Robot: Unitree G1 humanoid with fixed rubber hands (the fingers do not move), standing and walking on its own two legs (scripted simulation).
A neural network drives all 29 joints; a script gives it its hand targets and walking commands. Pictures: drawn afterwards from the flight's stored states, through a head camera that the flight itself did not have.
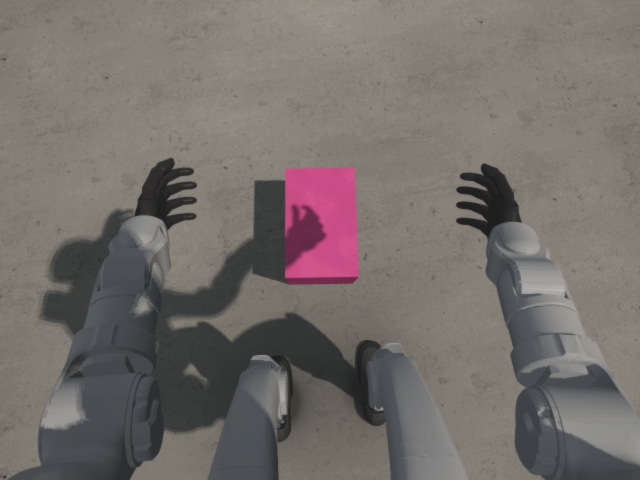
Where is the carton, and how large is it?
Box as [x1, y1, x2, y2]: [285, 168, 358, 284]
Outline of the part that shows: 285,168 285,278 290,284 352,283 358,276 354,168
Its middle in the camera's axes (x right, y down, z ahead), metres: +0.01 -0.02 +1.01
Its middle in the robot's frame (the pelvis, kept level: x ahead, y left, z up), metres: +0.52 -0.01 -0.60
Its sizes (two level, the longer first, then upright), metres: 0.273 0.173 0.164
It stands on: the floor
